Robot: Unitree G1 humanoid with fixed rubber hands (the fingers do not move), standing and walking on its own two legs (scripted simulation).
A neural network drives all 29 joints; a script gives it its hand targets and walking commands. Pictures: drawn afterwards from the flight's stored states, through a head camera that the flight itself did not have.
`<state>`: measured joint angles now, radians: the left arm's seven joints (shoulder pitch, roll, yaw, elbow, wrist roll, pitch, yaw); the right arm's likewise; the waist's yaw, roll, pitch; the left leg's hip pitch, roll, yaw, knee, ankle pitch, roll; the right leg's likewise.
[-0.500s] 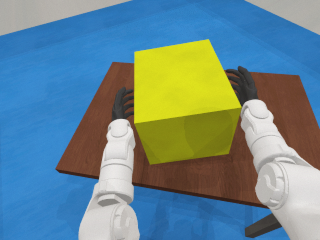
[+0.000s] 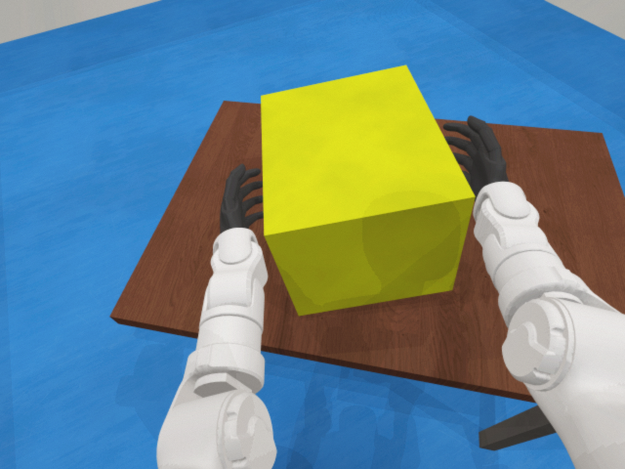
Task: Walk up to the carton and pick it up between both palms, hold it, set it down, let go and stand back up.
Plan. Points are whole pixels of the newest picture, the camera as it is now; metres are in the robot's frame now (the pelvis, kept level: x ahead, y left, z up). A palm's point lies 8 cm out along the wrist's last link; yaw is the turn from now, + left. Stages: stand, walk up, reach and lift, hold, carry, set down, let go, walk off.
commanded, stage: set down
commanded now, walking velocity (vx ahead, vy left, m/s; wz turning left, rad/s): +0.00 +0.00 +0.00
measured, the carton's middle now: (353, 189) +0.51 +0.05 +0.02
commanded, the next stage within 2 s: none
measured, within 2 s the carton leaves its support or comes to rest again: rests again in 1.10 s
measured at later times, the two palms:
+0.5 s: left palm (238, 225) +0.39 +0.19 +0.07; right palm (486, 176) +0.49 -0.12 +0.10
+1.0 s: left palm (243, 228) +0.39 +0.18 +0.06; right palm (486, 191) +0.48 -0.13 +0.08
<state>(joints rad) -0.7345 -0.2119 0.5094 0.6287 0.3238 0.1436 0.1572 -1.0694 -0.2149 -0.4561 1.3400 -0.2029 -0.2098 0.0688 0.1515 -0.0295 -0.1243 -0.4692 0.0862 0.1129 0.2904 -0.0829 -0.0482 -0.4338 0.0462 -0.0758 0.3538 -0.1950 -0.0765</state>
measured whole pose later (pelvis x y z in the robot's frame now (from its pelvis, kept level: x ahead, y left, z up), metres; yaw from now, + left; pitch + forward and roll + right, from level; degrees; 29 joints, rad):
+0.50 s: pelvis +0.00 +0.00 +0.00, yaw -1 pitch +18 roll +1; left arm -0.77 -0.24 0.55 0.61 0.36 0.13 0.16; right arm -1.09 -0.23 -0.51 1.31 -0.27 -0.18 0.10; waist 0.17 -0.04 -0.15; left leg -0.52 0.09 0.13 0.29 -0.07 -0.04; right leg -0.49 0.05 -0.07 0.35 -0.18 -0.08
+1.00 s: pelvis -0.01 +0.00 +0.00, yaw -1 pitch +18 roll +1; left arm -0.77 -0.27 0.58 0.59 0.41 0.09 0.15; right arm -1.04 -0.20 -0.56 1.25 -0.32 -0.19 0.11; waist 0.17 -0.05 -0.13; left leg -0.53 0.09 0.13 0.30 -0.07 -0.04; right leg -0.51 0.05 -0.06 0.37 -0.18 -0.08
